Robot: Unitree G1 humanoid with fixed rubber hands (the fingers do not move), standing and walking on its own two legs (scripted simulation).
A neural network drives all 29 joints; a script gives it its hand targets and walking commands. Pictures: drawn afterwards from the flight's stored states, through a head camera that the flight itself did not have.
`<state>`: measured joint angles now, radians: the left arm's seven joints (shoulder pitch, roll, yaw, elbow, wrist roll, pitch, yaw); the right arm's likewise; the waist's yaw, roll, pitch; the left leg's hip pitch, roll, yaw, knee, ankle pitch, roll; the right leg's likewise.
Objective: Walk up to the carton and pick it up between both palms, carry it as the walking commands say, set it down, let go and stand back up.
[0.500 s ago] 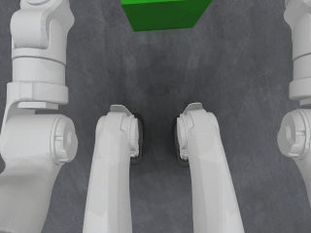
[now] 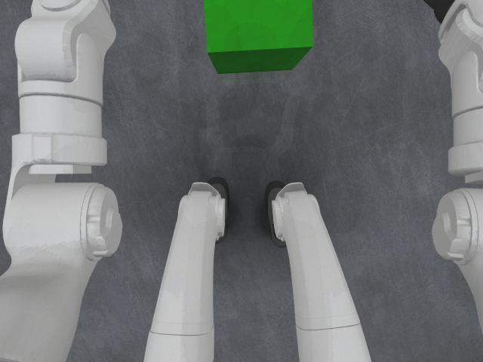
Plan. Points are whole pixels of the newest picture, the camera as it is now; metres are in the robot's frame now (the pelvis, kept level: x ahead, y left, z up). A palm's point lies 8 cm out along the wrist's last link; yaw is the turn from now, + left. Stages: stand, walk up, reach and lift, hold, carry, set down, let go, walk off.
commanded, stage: set down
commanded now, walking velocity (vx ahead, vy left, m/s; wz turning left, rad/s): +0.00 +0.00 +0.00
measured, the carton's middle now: (255, 17) +0.64 -0.03 -0.50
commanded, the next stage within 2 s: let go in 0.14 s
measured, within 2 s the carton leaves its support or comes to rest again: neither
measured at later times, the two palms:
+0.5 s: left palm (38, 90) +0.44 +0.20 -0.04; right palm out of the picture +0.42 -0.26 -0.03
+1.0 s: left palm out of the picture +0.28 +0.26 +0.05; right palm out of the picture +0.27 -0.22 +0.06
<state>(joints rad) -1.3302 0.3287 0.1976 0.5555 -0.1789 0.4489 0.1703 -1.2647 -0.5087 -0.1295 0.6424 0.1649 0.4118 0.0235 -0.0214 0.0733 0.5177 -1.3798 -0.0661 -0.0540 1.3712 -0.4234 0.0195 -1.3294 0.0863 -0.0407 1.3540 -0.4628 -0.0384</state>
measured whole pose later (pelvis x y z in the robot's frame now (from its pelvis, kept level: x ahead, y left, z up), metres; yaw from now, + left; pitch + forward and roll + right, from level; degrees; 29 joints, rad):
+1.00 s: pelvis +0.09 +0.01 +0.13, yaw +2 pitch +7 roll -3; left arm 0.06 0.17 0.17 0.49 0.00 0.08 -0.03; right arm 0.15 -0.19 -0.10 0.46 0.09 0.05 0.09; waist -0.02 0.01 0.07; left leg -0.50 -0.05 -0.09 0.72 -0.33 0.04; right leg -0.41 0.08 -0.01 0.61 -0.32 -0.03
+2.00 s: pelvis +0.14 +0.01 +0.14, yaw +3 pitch +0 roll -2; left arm 0.15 0.29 0.14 0.59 0.02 0.04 0.01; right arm 0.23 -0.27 -0.07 0.55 0.04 0.03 -0.02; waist -0.02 0.02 -0.01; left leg -0.25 -0.06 -0.09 0.67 -0.40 0.05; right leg -0.16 0.07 0.00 0.56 -0.39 -0.03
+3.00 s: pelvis +0.10 +0.01 +0.14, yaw +3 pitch -3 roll -2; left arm 0.15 0.30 0.14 0.67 0.02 -0.01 -0.01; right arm 0.24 -0.30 -0.07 0.61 0.04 -0.03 -0.02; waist -0.02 0.04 -0.01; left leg -0.25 -0.06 -0.09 0.67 -0.35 0.05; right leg -0.16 0.08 0.00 0.56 -0.34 -0.03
